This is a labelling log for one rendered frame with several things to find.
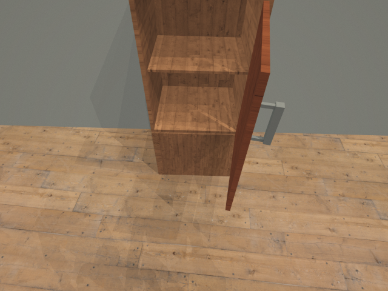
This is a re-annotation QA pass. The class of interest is handle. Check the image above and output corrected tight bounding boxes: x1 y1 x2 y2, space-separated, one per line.
251 102 285 145

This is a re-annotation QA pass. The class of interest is cupboard door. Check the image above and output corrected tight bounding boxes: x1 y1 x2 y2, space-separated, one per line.
226 1 270 211

